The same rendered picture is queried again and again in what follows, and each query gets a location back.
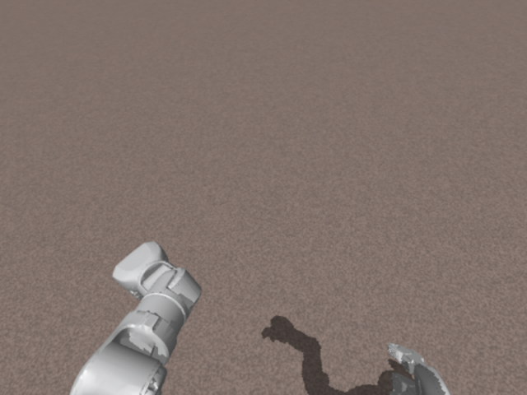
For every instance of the left robot arm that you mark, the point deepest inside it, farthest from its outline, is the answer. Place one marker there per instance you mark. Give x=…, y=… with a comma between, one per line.
x=131, y=360

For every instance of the right robot hand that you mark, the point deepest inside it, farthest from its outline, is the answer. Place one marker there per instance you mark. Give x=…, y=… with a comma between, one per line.
x=427, y=381

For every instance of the left robot hand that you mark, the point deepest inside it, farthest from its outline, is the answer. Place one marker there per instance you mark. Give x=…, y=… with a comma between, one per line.
x=127, y=271

